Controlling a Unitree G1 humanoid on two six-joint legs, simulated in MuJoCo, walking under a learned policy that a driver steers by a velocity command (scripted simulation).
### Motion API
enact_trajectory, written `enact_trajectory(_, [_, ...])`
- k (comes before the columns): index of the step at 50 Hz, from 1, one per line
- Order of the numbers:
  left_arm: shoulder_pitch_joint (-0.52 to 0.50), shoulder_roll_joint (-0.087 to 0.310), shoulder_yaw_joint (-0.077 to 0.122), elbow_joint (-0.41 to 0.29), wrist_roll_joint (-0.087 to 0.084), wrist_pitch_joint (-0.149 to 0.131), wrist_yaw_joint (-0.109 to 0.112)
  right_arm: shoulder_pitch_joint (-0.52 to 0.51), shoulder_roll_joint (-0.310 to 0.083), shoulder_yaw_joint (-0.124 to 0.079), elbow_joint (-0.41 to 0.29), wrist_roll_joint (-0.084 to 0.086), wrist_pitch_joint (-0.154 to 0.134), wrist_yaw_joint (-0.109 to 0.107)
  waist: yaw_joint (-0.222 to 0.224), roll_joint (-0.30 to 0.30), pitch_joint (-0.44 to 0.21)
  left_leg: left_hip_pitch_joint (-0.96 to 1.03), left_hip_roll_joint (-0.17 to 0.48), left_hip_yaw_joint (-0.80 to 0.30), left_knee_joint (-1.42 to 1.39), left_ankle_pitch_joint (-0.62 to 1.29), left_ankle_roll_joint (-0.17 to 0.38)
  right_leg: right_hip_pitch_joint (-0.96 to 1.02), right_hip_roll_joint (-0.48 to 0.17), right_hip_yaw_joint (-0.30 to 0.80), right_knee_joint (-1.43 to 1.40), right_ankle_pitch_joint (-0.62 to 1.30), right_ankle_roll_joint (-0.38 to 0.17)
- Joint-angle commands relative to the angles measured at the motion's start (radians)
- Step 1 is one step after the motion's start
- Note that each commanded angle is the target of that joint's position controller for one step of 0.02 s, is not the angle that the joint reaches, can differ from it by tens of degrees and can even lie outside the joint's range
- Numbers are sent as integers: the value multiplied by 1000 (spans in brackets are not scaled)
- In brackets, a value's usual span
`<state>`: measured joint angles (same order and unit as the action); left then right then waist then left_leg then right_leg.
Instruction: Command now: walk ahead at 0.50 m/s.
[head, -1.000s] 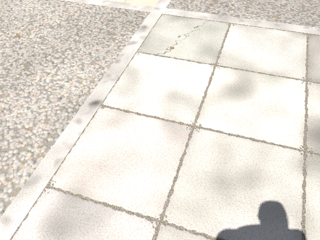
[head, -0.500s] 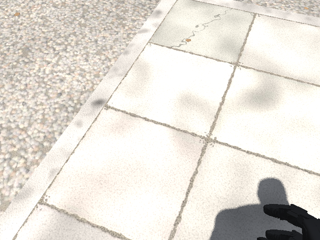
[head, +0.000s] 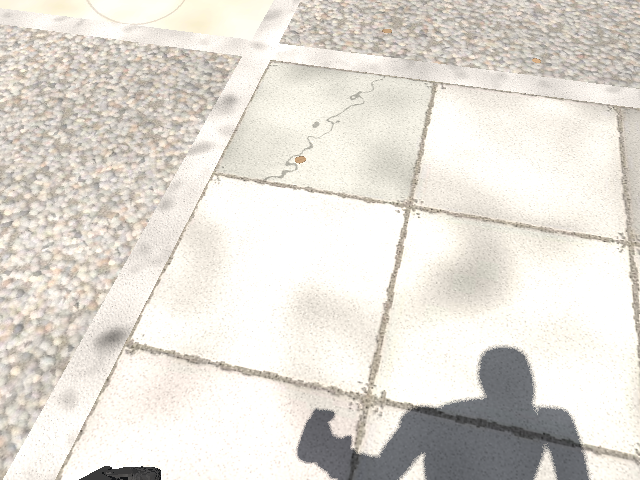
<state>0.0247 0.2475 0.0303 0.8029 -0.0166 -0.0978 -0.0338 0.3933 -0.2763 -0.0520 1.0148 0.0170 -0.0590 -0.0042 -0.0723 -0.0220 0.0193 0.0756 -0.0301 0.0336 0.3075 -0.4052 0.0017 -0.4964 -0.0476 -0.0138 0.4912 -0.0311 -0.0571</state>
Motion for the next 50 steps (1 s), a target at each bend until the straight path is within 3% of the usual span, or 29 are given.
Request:
enact_trajectory(1, [405, 301, 97, 48, 22, -7, 12, 48, -51, 10, -81, -21, -8, 1, 181, -100, -325, -432, 91, 5, 666, 483, 59, 755, -232, 331, 16, -71, -183])
enact_trajectory(2, [454, 288, 93, 68, 13, -1, 4, 99, 8, 30, -63, -16, -30, 8, 169, -259, -417, -682, -42, -80, 891, -164, 30, 917, -353, 711, -147, -247, -272])
enact_trajectory(3, [406, 201, 66, 60, 7, -3, 5, 8, -114, 0, -75, 15, -49, 13, 181, -168, -305, -792, 19, -159, 991, -160, 51, 842, -322, 660, -187, -328, -223])
enact_trajectory(4, [309, 172, 55, 37, 8, -4, 8, -73, -142, -7, -100, 31, -61, 14, 159, -119, -176, -826, 73, -130, 983, -61, 66, 699, -293, 520, -208, -263, -188])
enact_trajectory(5, [237, 148, 47, 22, 14, -5, 8, -115, -136, -9, -104, 22, -63, 8, 133, -55, -106, -792, 118, -107, 933, 29, 64, 563, -256, 413, -239, -157, -173])
enact_trajectory(6, [199, 124, 40, 16, 22, -8, 6, -122, -123, -14, -103, 9, -56, 4, 102, -44, -61, -742, 151, -106, 876, 88, 57, 461, -220, 333, -272, -77, -161])
enact_trajectory(7, [185, 109, 36, 19, 29, -10, 3, -104, -100, -14, -98, 4, -44, 4, 77, -57, -56, -684, 168, -109, 846, 125, 52, 403, -196, 287, -302, -43, -156])
enact_trajectory(9, [200, 116, 38, 34, 22, -17, 1, -89, -61, -9, -92, 0, -22, 2, 57, -51, -42, -660, 176, -96, 796, 156, 35, 355, -179, 223, -342, 30, -170])
enact_trajectory(11, [229, 141, 45, 53, 21, -19, 10, -144, -61, -11, -114, -8, -13, -1, 59, -35, -11, -720, 182, -91, 712, 226, 16, 354, -177, 180, -368, 89, -180])
enact_trajectory(14, [285, 146, 46, 78, 14, -8, 25, -266, -55, -11, -159, -19, -19, 1, 87, -26, 20, -762, 170, -81, 516, 379, -7, 368, -151, 140, -382, 103, -166])
enact_trajectory(19, [373, 170, 54, 113, -2, 7, 41, -441, -43, -1, -210, -8, -39, 17, 136, -31, 53, -689, 104, -60, 257, 511, -22, 393, -136, 137, -361, 36, -144])
enact_trajectory(22, [394, 172, 61, 126, -9, 21, 51, -483, -67, -4, -236, -1, -54, 31, 127, -45, 60, -670, 95, -92, 181, 475, -6, 465, -175, 185, -299, 37, -131])
enact_trajectory(24, [381, 183, 70, 121, -8, 30, 56, -450, -99, -15, -232, -1, -63, 35, 97, -64, 37, -592, 83, -92, 160, 411, 9, 490, -193, 218, -244, 74, -115])
enact_trajectory(25, [367, 186, 73, 115, -7, 36, 57, -397, -117, -24, -220, 0, -67, 33, 65, -75, 10, -507, 69, -75, 148, 371, 22, 486, -184, 220, -188, 141, -103])
enact_trajectory(26, [356, 168, 66, 106, -2, 39, 56, -272, -153, -45, -184, -2, -70, 26, 6, -65, -66, -331, 57, -58, 131, 353, 47, 456, -131, 193, -54, 226, -79])
enact_trajectory(27, [345, 122, 49, 76, 12, 41, 54, -100, -209, -63, -154, -19, -72, 17, -62, -8, -217, -47, 180, -170, 178, 329, 102, 309, -63, 150, 212, 104, -47])
enact_trajectory(28, [461, 2, 17, 48, 6, 25, 50, 1, -303, -88, -136, -27, -59, 13, -23, 256, -366, 329, 428, -571, 123, 187, 242, -81, 99, 46, 580, -329, 30])
enact_trajectory(29, [461, 61, 27, 52, -15, 13, 50, -10, -217, -63, -141, -20, -56, 16, -28, 304, -393, 320, 457, -764, 7, 35, 266, -208, 76, 146, 752, -568, 29])
enact_trajectory(30, [389, 149, 52, 37, -34, 10, 51, -86, -145, -43, -157, -14, -57, 16, -23, 215, -236, 188, 424, -613, -13, -4, 215, -273, 23, 158, 803, -502, 18])
enact_trajectory(31, [339, 153, 56, 27, -33, 14, 55, -150, -111, -33, -167, -14, -56, 15, -1, 150, -148, 51, 388, -477, -33, 53, 182, -257, -26, 130, 788, -415, 16])
enact_trajectory(32, [312, 142, 60, 20, -22, 20, 58, -203, -81, -25, -164, -18, -56, 17, 24, 121, -78, -73, 348, -377, -70, 132, 167, -221, -56, 122, 739, -352, 19])
enact_trajectory(33, [320, 124, 67, 19, -17, 31, 57, -232, -66, -20, -162, -27, -59, 16, 54, 147, -50, -154, 320, -296, -102, 185, 155, -169, -86, 128, 699, -306, 20])
enact_trajectory(35, [325, 79, 63, 5, -17, 55, 50, -250, -73, -26, -151, -30, -64, 15, 76, 143, -21, -233, 305, -197, -155, 258, 167, -125, -105, 112, 669, -263, 26])
enact_trajectory(37, [292, 73, 64, -24, -12, 69, 49, -243, -99, -36, -139, -29, -70, 9, 82, 109, -1, -241, 310, -127, -183, 332, 186, -161, -113, 114, 622, -200, 35])
enact_trajectory(43, [124, 57, 51, -92, -6, 60, 16, -200, -149, -50, -125, -24, -55, -9, 34, 64, 39, -179, 284, 69, -196, 441, 167, -168, -92, 48, 307, 53, 40])
enact_trajectory(48, [-6, 65, 45, -167, -6, 64, -15, -123, -189, -64, -107, -2, -21, -11, -1, 61, 78, -20, 331, 130, -135, 521, 141, -190, -62, -18, 170, -20, 4])
enact_trajectory(50, [12, 91, 57, -184, -5, 68, -21, -133, -213, -72, -112, 7, -6, -12, 31, 87, 48, 23, 338, 162, -34, 772, 120, -118, -16, -63, 150, -117, -30])
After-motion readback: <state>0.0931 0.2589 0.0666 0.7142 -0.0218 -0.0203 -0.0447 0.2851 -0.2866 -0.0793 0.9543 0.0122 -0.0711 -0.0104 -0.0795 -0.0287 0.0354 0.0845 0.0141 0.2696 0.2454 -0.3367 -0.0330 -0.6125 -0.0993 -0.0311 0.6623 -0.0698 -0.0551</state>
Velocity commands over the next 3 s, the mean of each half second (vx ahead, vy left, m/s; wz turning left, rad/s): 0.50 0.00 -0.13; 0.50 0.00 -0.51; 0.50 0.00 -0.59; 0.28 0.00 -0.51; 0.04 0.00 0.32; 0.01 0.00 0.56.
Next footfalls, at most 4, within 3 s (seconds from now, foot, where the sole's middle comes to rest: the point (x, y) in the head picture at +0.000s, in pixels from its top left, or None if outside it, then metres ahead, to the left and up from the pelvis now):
0.54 left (267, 478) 0.48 0.12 -0.76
1.06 right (413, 378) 0.68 -0.21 -0.76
1.56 left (382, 253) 1.03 -0.19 -0.76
2.00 right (496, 280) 0.92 -0.46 -0.76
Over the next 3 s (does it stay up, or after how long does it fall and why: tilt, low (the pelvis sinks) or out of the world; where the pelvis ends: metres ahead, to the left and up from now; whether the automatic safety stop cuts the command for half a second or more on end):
stays up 0.97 -0.32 0.01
